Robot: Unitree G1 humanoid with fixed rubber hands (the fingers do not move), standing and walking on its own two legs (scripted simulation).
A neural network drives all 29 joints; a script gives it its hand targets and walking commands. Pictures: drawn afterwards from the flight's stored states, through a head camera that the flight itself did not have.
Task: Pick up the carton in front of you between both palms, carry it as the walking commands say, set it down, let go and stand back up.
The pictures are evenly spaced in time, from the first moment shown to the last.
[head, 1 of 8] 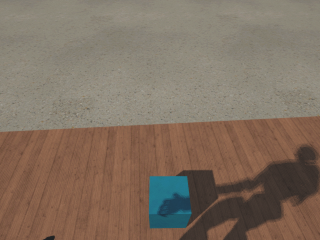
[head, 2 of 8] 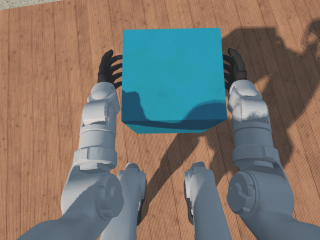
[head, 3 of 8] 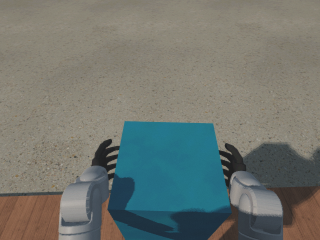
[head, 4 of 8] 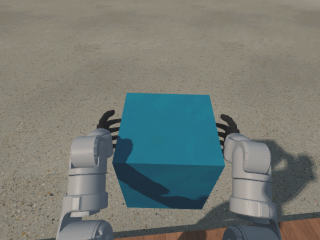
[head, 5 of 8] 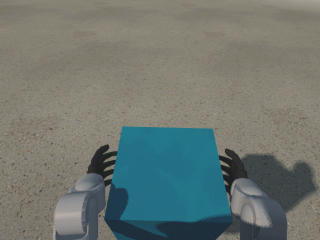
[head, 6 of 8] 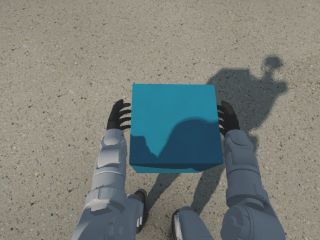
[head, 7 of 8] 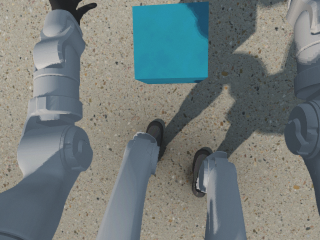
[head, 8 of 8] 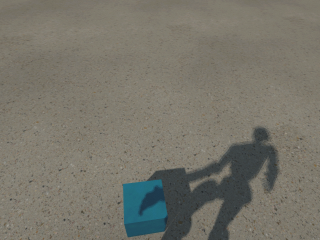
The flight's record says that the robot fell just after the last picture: no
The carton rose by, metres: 0.70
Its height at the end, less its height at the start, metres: -0.11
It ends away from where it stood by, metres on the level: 3.25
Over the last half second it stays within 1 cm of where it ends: yes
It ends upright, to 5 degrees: yes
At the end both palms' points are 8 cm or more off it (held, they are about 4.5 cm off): yes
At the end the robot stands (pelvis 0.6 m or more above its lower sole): yes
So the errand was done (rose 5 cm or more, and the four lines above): yes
